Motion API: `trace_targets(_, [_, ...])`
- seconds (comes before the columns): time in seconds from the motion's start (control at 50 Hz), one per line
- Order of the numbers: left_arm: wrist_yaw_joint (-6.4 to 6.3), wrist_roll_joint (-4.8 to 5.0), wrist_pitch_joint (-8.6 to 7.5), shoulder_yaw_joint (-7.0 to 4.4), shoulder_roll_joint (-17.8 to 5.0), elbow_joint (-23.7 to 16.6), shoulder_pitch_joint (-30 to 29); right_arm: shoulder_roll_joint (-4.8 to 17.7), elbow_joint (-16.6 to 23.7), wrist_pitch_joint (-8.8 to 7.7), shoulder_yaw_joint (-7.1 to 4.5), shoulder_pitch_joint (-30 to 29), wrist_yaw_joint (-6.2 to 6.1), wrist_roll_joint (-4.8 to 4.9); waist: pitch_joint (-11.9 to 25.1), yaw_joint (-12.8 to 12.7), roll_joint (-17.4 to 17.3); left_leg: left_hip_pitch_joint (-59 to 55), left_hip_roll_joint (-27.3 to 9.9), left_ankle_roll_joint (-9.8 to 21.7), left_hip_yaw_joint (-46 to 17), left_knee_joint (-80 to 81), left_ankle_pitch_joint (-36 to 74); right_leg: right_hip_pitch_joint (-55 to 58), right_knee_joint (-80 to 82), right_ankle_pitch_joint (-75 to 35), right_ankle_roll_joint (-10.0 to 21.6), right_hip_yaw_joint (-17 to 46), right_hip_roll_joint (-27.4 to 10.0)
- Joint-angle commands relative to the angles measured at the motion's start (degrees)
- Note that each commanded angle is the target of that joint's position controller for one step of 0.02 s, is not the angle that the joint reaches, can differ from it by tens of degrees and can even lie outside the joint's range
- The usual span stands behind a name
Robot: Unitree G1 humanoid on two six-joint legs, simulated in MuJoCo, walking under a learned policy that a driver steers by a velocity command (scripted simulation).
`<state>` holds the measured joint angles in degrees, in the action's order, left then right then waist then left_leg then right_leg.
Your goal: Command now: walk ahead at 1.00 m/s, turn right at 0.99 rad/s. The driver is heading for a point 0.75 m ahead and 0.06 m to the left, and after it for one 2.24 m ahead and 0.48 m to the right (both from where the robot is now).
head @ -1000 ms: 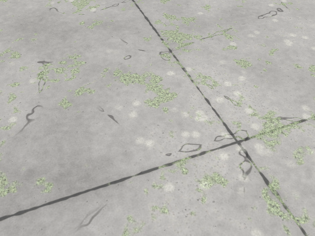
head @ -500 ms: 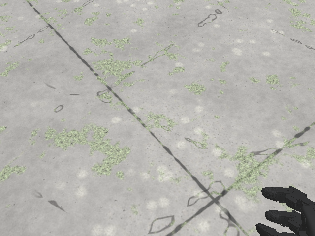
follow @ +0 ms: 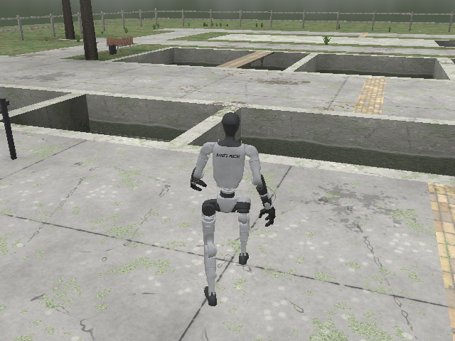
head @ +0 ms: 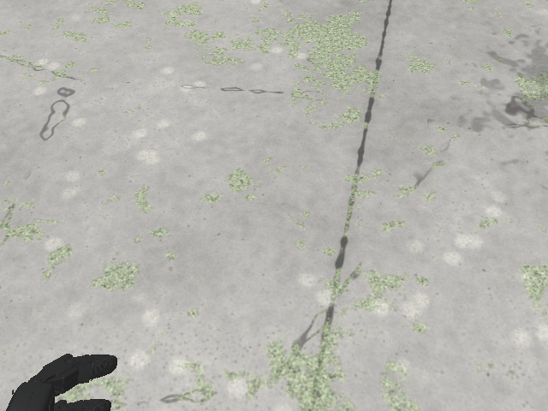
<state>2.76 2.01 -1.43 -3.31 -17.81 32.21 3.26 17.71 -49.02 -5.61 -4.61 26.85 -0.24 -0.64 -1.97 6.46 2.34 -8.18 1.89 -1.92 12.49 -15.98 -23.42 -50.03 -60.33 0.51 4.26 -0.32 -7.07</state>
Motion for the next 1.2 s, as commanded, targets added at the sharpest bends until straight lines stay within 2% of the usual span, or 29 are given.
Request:
trace_targets(0.02, [1.74, 0.26, -1.41, 0.24, -0.98, -4.79, -6.13, 9.04, 4.59, -0.89, -0.91, -6.50, -0.60, -0.04, -7.21, -3.71, -2.73, 8.57, -13.46, 2.85, -0.56, 5.96, 47.37, 8.12, 11.62, -4.66, 2.59, -5.87, 3.06])
trace_targets(0.06, [2.14, 0.65, -1.52, -1.01, -3.52, -4.95, -5.04, 12.67, 4.29, -0.03, -1.60, -4.55, -1.52, -0.13, -3.12, -6.22, -7.84, 4.68, -14.37, 2.07, 1.14, -1.66, 77.92, 17.30, 12.99, -0.39, 4.00, -11.28, 8.75])
trace_targets(0.1, [1.63, 1.26, -0.44, -3.92, -8.66, -1.51, 11.29, 15.23, 5.97, 1.08, -2.38, -8.45, -1.98, 0.13, 5.01, -16.41, -12.82, 7.30, -16.78, 3.73, 0.39, -21.76, 96.05, 35.90, 12.25, 7.21, 6.89, -10.97, 11.81])
trace_targets(0.12, [0.87, 0.89, 0.14, -6.39, -12.89, 3.23, 27.72, 14.42, 8.19, 0.75, -2.26, -13.55, -1.66, 0.87, 10.66, -24.38, -10.27, 18.91, -14.52, 3.89, -0.57, -40.99, 87.24, 57.43, 20.39, 2.49, 10.27, -5.64, 10.73])
trace_targets(0.14, [-0.37, 1.11, 0.65, -6.15, -13.40, 6.56, 30.50, 5.04, 9.19, -0.70, 0.22, -14.05, -1.01, -0.05, 7.28, -20.90, 4.87, 37.13, -3.58, 2.66, -2.51, -66.25, 11.06, 67.97, 21.90, 2.94, 12.44, 6.19, 5.12])
trace_targets(0.16, [-0.05, -0.71, -0.74, -5.13, -15.45, 2.41, 23.99, -0.46, 14.07, -3.57, 2.63, -6.16, -0.20, 1.23, 17.85, -10.09, 18.55, 55.65, 2.24, 2.44, -14.88, -81.41, -10.94, 80.19, 30.54, 15.52, 24.28, 38.57, -4.63])
trace_targets(0.18, [-0.31, -1.48, -1.74, -4.82, -11.32, 1.67, 25.04, 5.75, 16.37, -5.98, 1.94, -13.48, 0.34, 2.36, 20.56, -14.85, 9.09, 60.84, -0.13, 4.81, -22.23, -77.13, -3.07, 79.06, 43.96, 33.50, 23.45, 51.17, -7.68])
trace_targets(0.2, [-0.21, -1.94, -2.93, -4.17, -9.16, 2.39, 24.21, 6.50, 17.53, -6.52, 1.74, -18.24, 0.26, 3.83, 11.48, -12.83, 0.50, 60.68, -1.88, 5.72, -21.67, -71.25, 0.32, 69.72, 47.65, 34.60, 20.24, 50.03, -7.15])
trace_targets(0.22, [0.21, -1.88, -3.73, -3.27, -6.86, 2.60, 19.54, 5.41, 16.16, -5.99, 1.75, -17.71, -0.08, 3.10, 5.28, -8.47, -9.58, 55.69, -4.59, 5.42, -21.29, -65.22, 3.87, 57.23, 48.09, 29.46, 17.31, 43.91, -5.60])
trace_targets(0.28, [-0.76, -2.32, -4.32, -1.46, -2.10, 2.49, 10.91, 5.02, 11.56, -1.78, 1.24, -9.50, 0.20, 1.68, -0.11, -2.01, -5.67, 45.12, -10.75, 1.96, -19.35, -56.49, 7.56, 36.76, 48.25, 17.88, 14.61, 26.36, -0.42])
trace_targets(0.34, [-2.02, -2.30, -4.96, -1.12, -2.55, 5.68, 14.45, 1.09, 14.11, -0.22, 2.84, -17.34, -0.11, 0.62, -4.32, -5.35, -2.15, 46.89, -12.12, 0.16, -15.17, -47.33, 17.75, 28.77, 49.75, 5.50, 11.99, 13.92, 2.85])
trace_targets(0.42, [-2.77, -1.89, -6.02, -0.59, -3.19, 9.01, 20.07, -0.31, 15.10, -1.20, 3.74, -28.14, 1.28, 1.27, -5.13, -11.97, -2.62, 40.87, -8.64, 2.10, -10.96, -26.53, 41.94, 30.66, 53.89, 5.24, 7.49, 4.78, 3.85])
trace_targets(0.5, [-2.77, -2.23, -5.51, -0.52, -4.36, 12.22, 23.34, 1.21, 16.94, -1.98, 3.04, -33.41, 3.93, 3.30, -7.26, -13.69, -1.27, 48.15, -4.61, 5.25, -9.80, -15.16, 40.25, 50.04, 53.03, -9.71, 3.25, 0.03, -0.25])
trace_targets(0.56, [-3.72, -4.52, -3.96, -1.09, -7.59, 12.42, 21.26, 4.38, 17.38, -1.91, 1.24, -28.42, 5.13, 3.60, 0.88, -8.23, 4.20, 42.38, 2.29, 8.37, -3.90, -17.14, 30.04, 62.25, 41.21, -52.02, -0.48, -2.80, -2.42])
trace_targets(0.6, [-4.60, -6.01, -2.66, -1.78, -9.96, 10.43, 14.37, 9.61, 12.43, 0.11, -1.16, -5.80, 4.12, 3.76, 10.44, 3.95, 7.96, 22.40, 3.44, 10.99, -5.18, -21.10, 24.25, 58.43, 15.50, -71.53, -2.34, -4.21, -2.99])
trace_targets(0.62, [-4.83, -5.10, -2.98, -1.58, -9.40, 8.12, 10.05, 11.73, 9.45, 1.04, -1.58, 6.54, 3.16, 2.59, 15.01, 9.92, 0.34, 3.69, -1.07, 13.01, -13.82, -18.12, 29.45, 44.22, -7.98, -51.76, -3.71, -5.10, 1.82])
trace_targets(0.64, [-3.15, -3.70, -4.09, 1.79, 4.00, 5.83, 22.49, 14.53, 8.98, -0.33, -1.40, 3.01, 3.97, 0.09, 21.45, -3.15, -26.62, -23.98, -17.15, 27.83, -47.84, -18.33, 23.06, 8.33, -35.07, 32.99, -9.69, 4.51, 13.84])
trace_targets(0.66, [-2.01, -2.22, -6.35, 1.54, -5.01, 5.10, 17.96, 10.47, 11.52, 0.54, -1.95, 2.45, 3.03, -0.22, 30.10, 2.38, -13.66, -24.21, -17.40, 25.63, -60.26, -7.25, 13.56, 8.22, -34.47, 29.29, -5.56, 10.88, 13.90])
trace_targets(0.68, [-1.82, -0.57, -7.32, 0.77, -6.68, 2.32, 10.02, 9.39, 13.16, 0.65, -1.44, -1.98, 2.28, -0.35, 18.57, 1.22, -8.75, -14.94, -16.00, 22.32, -54.06, -4.85, 18.63, 5.68, -29.66, 26.00, -3.70, 11.58, 10.84])
trace_targets(0.72, [-2.34, -2.34, -7.78, 1.08, -5.12, 0.82, 6.65, 8.56, 15.30, 0.60, -1.06, -10.18, 2.51, 0.90, 6.30, -5.47, 3.42, 7.42, -12.18, 21.53, -44.27, -3.46, 37.93, 9.89, -20.96, 24.77, -3.69, 8.92, 8.37])
trace_targets(0.8, [-3.69, -4.10, -5.18, 1.12, -4.24, 0.13, 7.50, 7.86, 15.66, 1.31, -0.82, -15.04, 0.98, 1.62, 1.94, -9.79, 0.26, 28.10, -3.16, 18.39, -30.70, -2.32, 57.06, 19.20, 1.03, 20.52, -7.83, 5.15, 7.26])
trace_targets(0.9, [-3.54, -2.42, -4.13, 1.47, -2.61, -1.21, 0.74, 8.80, 13.03, 5.99, -1.78, -10.63, -2.24, 2.98, 10.45, -5.66, -6.49, 29.02, 2.17, 8.90, -28.62, -8.30, 42.50, 31.11, 26.89, -4.86, -9.36, 2.61, 14.39])
trace_targets(0.98, [-2.40, -3.46, -5.78, 0.47, -3.82, 0.95, 2.89, 2.90, 11.40, 5.94, 0.03, -9.14, -3.31, 0.62, 10.18, -5.29, -9.65, 18.85, -1.11, 7.54, -29.87, -16.89, 33.17, 33.44, 35.50, -16.40, -6.77, 5.16, 9.60])
trace_targets(1.0, [-2.26, -4.03, -6.30, 0.28, -3.62, 2.80, 7.07, 1.42, 11.34, 5.68, 0.69, -10.07, -2.90, -0.04, 11.62, -7.31, -8.57, 16.80, -0.08, 6.32, -27.31, -23.23, 34.88, 37.66, 38.47, -20.32, -5.18, 4.69, 8.60])
trace_targets(1.02, [-2.37, -4.61, -6.42, 0.19, -5.54, 3.02, 8.99, -0.70, 11.80, 5.21, 1.53, -7.44, -2.29, -1.10, 15.49, -6.02, -0.23, 22.39, 3.52, 4.17, -23.98, -36.18, 18.28, 48.45, 35.09, -38.56, -0.10, 13.86, 1.51])
trace_targets(1.04, [-2.24, -5.82, -5.94, 0.51, -5.54, 3.21, 9.06, -0.85, 10.41, 4.91, 2.02, 2.38, -1.21, -0.39, 19.40, -2.21, 12.99, 34.94, 6.25, -0.02, -21.71, -50.16, -13.39, 60.16, 33.08, -48.91, 13.15, 32.87, -11.72])
trace_targets(1.06, [-1.89, -3.66, -5.19, 0.05, -4.91, 2.69, 8.95, 4.43, 9.92, 4.89, 1.36, 2.36, -0.50, -0.26, 20.75, -3.17, 10.66, 38.28, 2.96, -0.89, -21.33, -53.46, -12.81, 58.87, 36.11, -33.37, 16.28, 42.90, -12.89])
trace_targets(1.1, [-1.96, -1.77, -3.16, -1.26, -7.57, 0.78, 8.03, 8.63, 12.48, 6.53, -0.12, -13.00, -1.07, 0.00, 13.14, -8.30, -1.03, 44.11, 3.50, -1.79, -20.47, -60.94, -7.15, 51.15, 39.28, -8.82, 12.63, 39.46, -7.24])
trace_targets(1.2, [-3.01, -1.16, 0.25, -1.72, -6.59, -0.07, 6.40, 2.34, 13.48, 7.08, 0.92, -16.94, -1.94, 0.15, 6.96, -5.48, 2.96, 36.45, 4.08, -0.44, -18.57, -38.81, -1.92, 37.12, 44.35, 6.82, 5.02, 29.72, 4.27])
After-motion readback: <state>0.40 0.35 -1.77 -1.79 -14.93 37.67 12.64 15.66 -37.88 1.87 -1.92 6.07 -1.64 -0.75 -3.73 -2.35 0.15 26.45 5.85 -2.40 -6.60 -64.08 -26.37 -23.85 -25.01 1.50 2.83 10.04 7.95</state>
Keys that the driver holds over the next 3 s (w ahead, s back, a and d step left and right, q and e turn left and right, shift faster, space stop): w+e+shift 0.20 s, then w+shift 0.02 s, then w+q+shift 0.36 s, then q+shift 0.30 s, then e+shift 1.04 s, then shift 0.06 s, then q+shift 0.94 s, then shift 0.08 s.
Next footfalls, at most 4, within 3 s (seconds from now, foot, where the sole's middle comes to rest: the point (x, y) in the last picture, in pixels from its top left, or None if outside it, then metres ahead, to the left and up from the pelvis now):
0.12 right None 0.31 -0.08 -0.76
0.60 left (272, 287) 0.82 -0.03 -0.76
1.00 right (304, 204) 1.10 -0.16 -0.76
1.42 left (246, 219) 1.07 0.02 -0.76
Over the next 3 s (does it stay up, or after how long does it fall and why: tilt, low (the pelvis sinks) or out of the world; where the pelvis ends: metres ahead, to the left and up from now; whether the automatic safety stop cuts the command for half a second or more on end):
stays up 1.09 -0.16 0.01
